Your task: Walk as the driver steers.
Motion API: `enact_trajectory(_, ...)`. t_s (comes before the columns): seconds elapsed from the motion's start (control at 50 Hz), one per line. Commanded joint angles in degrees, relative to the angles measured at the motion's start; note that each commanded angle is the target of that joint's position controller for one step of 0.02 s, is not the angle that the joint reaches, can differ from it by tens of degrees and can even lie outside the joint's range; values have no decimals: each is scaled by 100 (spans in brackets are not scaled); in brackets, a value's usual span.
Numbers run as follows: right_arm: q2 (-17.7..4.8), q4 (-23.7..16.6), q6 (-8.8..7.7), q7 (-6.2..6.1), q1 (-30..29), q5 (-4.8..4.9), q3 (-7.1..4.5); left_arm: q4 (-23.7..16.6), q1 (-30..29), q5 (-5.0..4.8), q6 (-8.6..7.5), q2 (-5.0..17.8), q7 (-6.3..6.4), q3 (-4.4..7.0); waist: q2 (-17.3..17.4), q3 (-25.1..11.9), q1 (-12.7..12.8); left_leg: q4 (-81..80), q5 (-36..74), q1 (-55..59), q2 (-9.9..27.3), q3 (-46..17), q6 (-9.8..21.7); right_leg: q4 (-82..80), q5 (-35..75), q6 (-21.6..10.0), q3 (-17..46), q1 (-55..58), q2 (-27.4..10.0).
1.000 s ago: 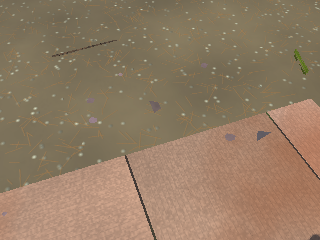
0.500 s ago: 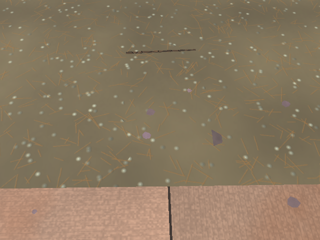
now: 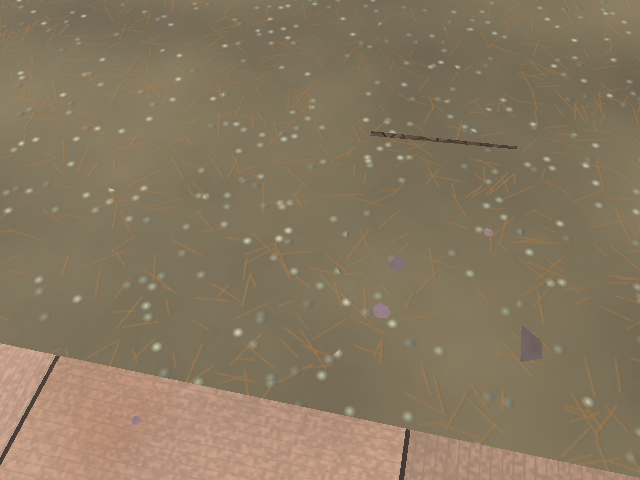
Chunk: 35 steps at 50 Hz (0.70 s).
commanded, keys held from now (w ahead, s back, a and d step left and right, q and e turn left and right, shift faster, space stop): no key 0.46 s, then w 0.54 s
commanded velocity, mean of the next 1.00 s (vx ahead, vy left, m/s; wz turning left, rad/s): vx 0.17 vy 0.00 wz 0.08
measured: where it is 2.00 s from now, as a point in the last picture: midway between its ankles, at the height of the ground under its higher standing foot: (316, 345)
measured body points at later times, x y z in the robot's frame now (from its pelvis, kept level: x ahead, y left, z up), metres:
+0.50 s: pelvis +0.01 +0.00 +0.00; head +0.01 +0.01 +0.45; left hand +0.10 +0.27 -0.13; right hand +0.14 -0.26 -0.11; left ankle -0.02 +0.13 -0.73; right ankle +0.02 -0.14 -0.73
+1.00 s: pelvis +0.14 -0.02 +0.01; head +0.16 -0.04 +0.46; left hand +0.07 +0.24 -0.12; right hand +0.35 -0.26 -0.09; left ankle +0.29 +0.16 -0.68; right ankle +0.04 -0.12 -0.73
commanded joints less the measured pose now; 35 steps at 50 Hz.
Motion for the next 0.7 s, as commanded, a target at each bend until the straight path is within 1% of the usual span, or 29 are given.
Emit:
enact_trajectory(0.02, -526, -288, -5, -37, 251, 13, -77, -231, 438, 140, -123, 809, -76, 171, 211, -726, 96, 44, -538, 220, 909, -992, 374, -1460, 731, -457, 492, 1101, -746)
enact_trajectory(0.04, -347, -398, -50, -17, 447, 5, -40, -302, 218, 232, -87, 1310, -33, 258, -1255, -521, -275, 1016, -1886, -609, -34, 8, 39, -1731, 1621, -1154, 1725, 1262, -1769)
enact_trajectory(0.06, -742, -470, -125, -13, 131, -46, -150, -374, 175, 358, -105, 1022, -34, 192, -1577, -461, 9, 2068, -2697, -691, 12, 45, -195, -1956, 1778, -1895, 2483, 725, -2349)
enact_trajectory(0.08, -1034, -377, -139, -5, 105, 7, -259, -474, -6, 301, -134, 927, -16, 167, -1139, -385, 21, 2863, -2499, -700, 76, -113, -266, -1898, 1801, -1887, 2197, 715, -2143)
enact_trajectory(0.1, -960, -239, -107, -7, 227, 30, -277, -482, -161, 181, -139, 867, 8, 161, -895, -358, -73, 3215, -2225, -783, 82, -114, -356, -1747, 1887, -1636, 1731, 837, -1823)
enact_trajectory(0.12, -796, -138, -54, -28, 330, 7, -246, -491, -211, 68, -142, 736, 18, 121, -831, -333, -89, 3370, -2033, -846, 130, -128, -460, -1646, 1951, -1456, 1407, 987, -1603)
enact_trajectory(0.14, -603, -81, -20, -30, 383, -3, -192, -463, -199, 24, -140, 591, 26, 63, -796, -313, -92, 3372, -1867, -795, 187, -151, -550, -1578, 2178, -1409, 1206, 1053, -1494)
enact_trajectory(0.18, -306, -73, -18, -8, 299, 23, -75, -368, -108, 35, -86, 479, 24, 17, -886, -337, -59, 2543, -1694, -470, 352, 234, -666, -1509, 2342, -1317, 752, 1172, -1194)
enact_trajectory(0.22, -89, -118, -50, 19, 4, 22, 45, -281, 48, 54, -25, 544, 28, 25, -1105, -431, 153, 1396, -1697, 116, 562, 629, -708, -1393, 2503, -1268, 563, 1263, -1068)
enact_trajectory(0.26, -214, -66, -58, 27, -12, 88, 18, -193, 262, 30, 22, 734, 17, 60, -1199, -457, 235, 428, -1377, 580, 541, 808, -672, -1269, 2636, -1320, 692, 1343, -1140)
enact_trajectory(0.3, -349, 120, -53, 30, 237, 66, -18, -115, 373, -62, 2, 701, -14, 34, -1015, -370, 98, -990, -56, 1324, 551, 819, -459, -1188, 2476, -1108, 684, 1137, -1048)
enact_trajectory(0.32, -557, 108, -40, 0, 260, 18, -45, -81, 490, -28, -67, 630, -46, -3, -765, -474, 141, -1009, 572, 1853, 839, 454, -299, -1181, 2133, -837, 679, 844, -1005)
enact_trajectory(0.34, -905, 99, -17, -46, 363, -39, -103, -122, 550, 113, -164, 527, -118, -43, -72, -697, 298, -501, 1984, 2328, 1334, 43, -73, -891, 1665, -573, 327, 508, -703)
enact_trajectory(0.36, -803, 217, -12, 9, 259, -52, -83, -60, 655, 109, -212, 345, -154, -74, 586, -776, 438, -300, 1413, 1885, 1328, 99, 218, -1075, 804, -307, -96, 744, -345)
enact_trajectory(0.38, -508, 165, -43, 85, 158, -58, -33, -31, 294, 125, -203, 511, -146, -61, 350, -574, 190, -406, 713, 1570, 1158, 131, 211, -948, 705, -126, -191, 889, -266)
enact_trajectory(0.4, -392, 242, -79, 106, 189, -104, 7, -28, 117, 99, -176, 519, -133, -45, 252, -458, 139, -483, 385, 1397, 1100, 157, 126, -894, 750, -101, -220, 908, -253)
enact_trajectory(0.42, -436, 276, -117, 110, 176, -107, 12, -7, 64, 68, -122, 456, -94, -55, 284, -309, 148, -506, 331, 1227, 1034, 197, 52, -846, 860, -129, -211, 923, -266)
enact_trajectory(0.46, -424, 373, -197, 105, 223, -84, 31, 56, 153, 74, -42, 450, -47, -51, 377, -145, 192, -526, 297, 1040, 1008, 214, -10, -846, 926, -154, -198, 948, -274)
enact_trajectory(0.48, -391, 476, -206, 91, 374, -68, 40, 135, 245, 71, -20, 395, -34, -60, 412, -231, 176, -600, -352, 1047, 968, 233, 9, -778, 432, -165, -317, 979, -174)
enact_trajectory(0.5, -486, 529, -193, 75, 468, -29, 8, 177, 246, 36, -3, 377, -22, -53, 500, -119, 125, -716, -1369, 985, 972, 134, 117, -540, -280, -182, -518, 776, 9)
enact_trajectory(0.52, -644, 545, -182, 63, 567, 3, -37, 163, 181, -6, -10, 358, -17, -44, 687, 84, 34, -976, -2609, 898, 1149, -209, 310, -178, -871, -206, -705, 391, 157)
enact_trajectory(0.54, -767, 564, -194, 54, 744, 17, -61, 83, 19, -43, -52, 341, -21, -38, 929, 328, -86, -1392, -3575, 859, 1524, -823, 569, 269, -1102, -238, -790, -78, 215)
enact_trajectory(0.56, -884, 597, -237, 45, 857, 32, -84, -22, -131, -95, -126, 311, -40, -39, 1160, 589, -148, -1732, -4015, 759, 1926, -1481, 840, 656, -1100, -329, -712, -370, 152)
enact_trajectory(0.58, -900, 615, -297, 27, 851, 52, -87, -72, -168, -140, -213, 336, -70, -20, 1226, 777, -126, -1899, -3972, 663, 2193, -1874, 1022, 923, -1085, -459, -511, -560, -23)
enact_trajectory(0.62, -786, 583, -397, 20, 668, 85, -61, -38, -4, -198, -375, 370, -166, 11, 1177, 767, 21, -1832, -3346, 871, 2292, -1821, 1035, 813, -1317, -710, -347, -662, -242)
enact_trajectory(0.64, -757, 530, -407, 35, 445, 141, -52, 52, 201, -201, -439, 343, -216, 12, 1027, 679, 187, -1719, -2996, 741, 2131, -1472, 899, 228, -1120, -804, -421, -167, -237)
enact_trajectory(0.66, -737, 463, -394, 50, 150, 184, -43, 280, 638, -179, -481, 328, -249, 38, 867, 497, 449, -1518, -2586, 328, 1822, -970, 709, -498, -312, -822, -624, 845, -95)
enact_trajectory(0.68, -618, 434, -395, 57, 70, 144, -16, 539, 1094, -118, -479, 389, -259, 95, 664, 293, 608, -1054, -2158, -3, 1489, -527, 536, -703, 227, -716, -655, 1675, 55)
enact_trajectory(0.7, -316, 363, -427, 68, -15, 87, 69, 706, 1653, -66, -476, 587, -250, 158, 15, 74, 765, 79, -1698, -450, 1081, 54, 277, -1100, -108, -793, 169, 2328, -463)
